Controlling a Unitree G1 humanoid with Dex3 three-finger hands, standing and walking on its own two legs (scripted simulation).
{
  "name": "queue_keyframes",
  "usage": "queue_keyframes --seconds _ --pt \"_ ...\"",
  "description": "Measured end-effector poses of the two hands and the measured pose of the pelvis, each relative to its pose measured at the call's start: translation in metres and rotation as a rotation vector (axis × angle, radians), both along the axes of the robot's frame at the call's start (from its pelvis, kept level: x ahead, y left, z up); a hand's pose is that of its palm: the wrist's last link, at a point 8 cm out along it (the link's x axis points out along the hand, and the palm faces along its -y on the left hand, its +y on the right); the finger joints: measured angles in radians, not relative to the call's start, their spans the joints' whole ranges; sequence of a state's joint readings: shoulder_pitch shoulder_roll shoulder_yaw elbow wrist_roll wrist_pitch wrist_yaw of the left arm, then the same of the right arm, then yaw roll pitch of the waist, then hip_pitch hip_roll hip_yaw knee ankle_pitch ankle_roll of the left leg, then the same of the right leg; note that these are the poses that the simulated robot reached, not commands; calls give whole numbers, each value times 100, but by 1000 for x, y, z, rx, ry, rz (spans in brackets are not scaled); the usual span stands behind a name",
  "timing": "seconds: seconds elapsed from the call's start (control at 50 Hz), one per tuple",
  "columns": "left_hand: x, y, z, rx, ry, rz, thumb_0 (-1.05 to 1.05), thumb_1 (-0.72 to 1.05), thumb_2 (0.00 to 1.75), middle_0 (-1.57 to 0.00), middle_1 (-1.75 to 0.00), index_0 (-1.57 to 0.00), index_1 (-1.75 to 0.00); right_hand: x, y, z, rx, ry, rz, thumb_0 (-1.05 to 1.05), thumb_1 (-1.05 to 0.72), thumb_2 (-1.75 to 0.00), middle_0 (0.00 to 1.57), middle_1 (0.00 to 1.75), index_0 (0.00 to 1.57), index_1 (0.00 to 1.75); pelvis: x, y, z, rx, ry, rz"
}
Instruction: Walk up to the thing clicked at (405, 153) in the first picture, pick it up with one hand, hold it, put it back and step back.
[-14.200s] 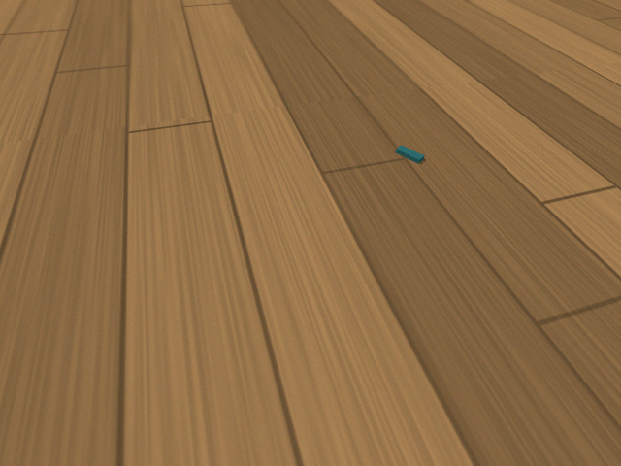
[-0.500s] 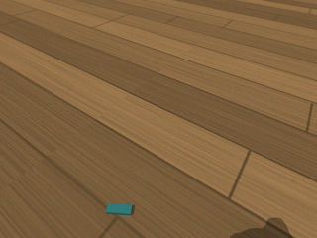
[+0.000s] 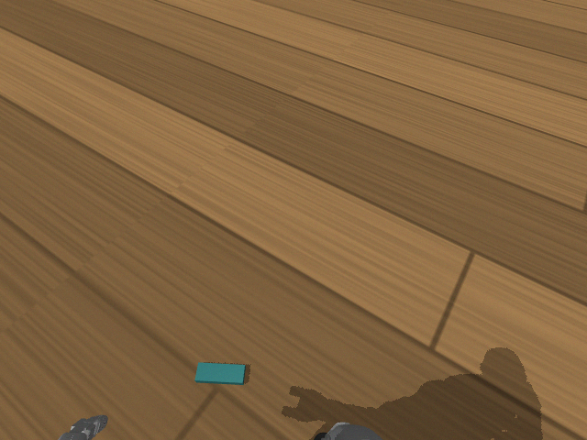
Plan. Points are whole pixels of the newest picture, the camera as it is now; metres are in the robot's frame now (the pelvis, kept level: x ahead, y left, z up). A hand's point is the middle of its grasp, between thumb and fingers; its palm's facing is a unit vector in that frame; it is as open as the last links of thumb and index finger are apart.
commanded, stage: walk up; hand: left
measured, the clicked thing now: (220, 373) +0.41 +0.22 -0.74
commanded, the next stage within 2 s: none
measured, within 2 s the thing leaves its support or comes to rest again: neither
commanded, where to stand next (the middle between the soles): +0.01 -0.01 m, yaw -2 degrees
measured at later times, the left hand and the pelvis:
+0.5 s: hand out of the picture +0.06 +0.30 -0.16, palm faces -0.02 -0.95 -0.32, open 7.3 cm; pelvis -0.04 +0.03 +0.01, yaw -1 degrees
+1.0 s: hand out of the picture +0.05 +0.27 -0.13, palm faces -0.07 -0.93 -0.35, open 7.3 cm; pelvis -0.04 +0.01 +0.01, yaw -5 degrees
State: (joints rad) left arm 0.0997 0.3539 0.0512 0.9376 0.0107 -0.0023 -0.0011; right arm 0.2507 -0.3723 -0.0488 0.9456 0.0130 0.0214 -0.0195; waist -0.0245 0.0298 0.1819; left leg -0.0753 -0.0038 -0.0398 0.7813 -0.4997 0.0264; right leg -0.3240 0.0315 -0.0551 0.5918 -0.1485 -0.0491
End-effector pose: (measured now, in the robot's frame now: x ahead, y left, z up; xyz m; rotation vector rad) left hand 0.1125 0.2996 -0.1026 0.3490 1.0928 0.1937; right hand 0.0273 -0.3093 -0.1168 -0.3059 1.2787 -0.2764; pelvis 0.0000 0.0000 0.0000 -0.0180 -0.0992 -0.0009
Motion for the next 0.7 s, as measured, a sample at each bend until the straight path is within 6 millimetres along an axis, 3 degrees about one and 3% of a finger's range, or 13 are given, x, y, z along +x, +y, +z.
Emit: queue_keyframes --seconds 0.14,0.22,0.3,0.36,0.44,0.58,0.7 --pt "14 -12 6 -29 -26 -11 0 91 90 -20 -30 -21 -30 32 9 5 17 -41 56 0 -91 -90 20 30 20 30 -1 2 6 16 17 12" --pt "13 -2 -1 -38 -27 -20 0 90 90 -20 -30 -21 -30 27 12 10 -14 -27 78 0 -91 -90 20 30 20 30 -10 10 3 17 33 14" --pt "4 19 -17 -50 -17 -13 0 90 90 -20 -30 -21 -30 9 16 14 -69 -10 79 0 -91 -90 20 30 20 30 -21 25 -6 12 44 19" --pt "-9 31 -26 -57 19 1 0 90 90 -20 -30 -21 -30 -11 22 22 -95 3 63 0 -91 -90 20 30 20 30 -28 33 -6 28 31 -4" --pt "-33 41 -22 -61 82 25 0 91 90 -20 -30 -21 -30 -29 25 41 -118 21 46 0 -91 -90 20 30 21 30 -32 35 7 -13 49 6" --pt "-82 51 -17 -28 186 22 0 91 90 -20 -30 -21 -30 -24 19 55 -129 -62 47 1 -90 -90 21 30 21 30 -41 32 14 -4 65 -53" --pt "-92 37 -12 13 183 -23 0 91 90 -20 -30 -20 -30 -21 3 38 -84 -142 52 0 -90 -90 21 30 21 30 -50 18 5 6 45 -94"
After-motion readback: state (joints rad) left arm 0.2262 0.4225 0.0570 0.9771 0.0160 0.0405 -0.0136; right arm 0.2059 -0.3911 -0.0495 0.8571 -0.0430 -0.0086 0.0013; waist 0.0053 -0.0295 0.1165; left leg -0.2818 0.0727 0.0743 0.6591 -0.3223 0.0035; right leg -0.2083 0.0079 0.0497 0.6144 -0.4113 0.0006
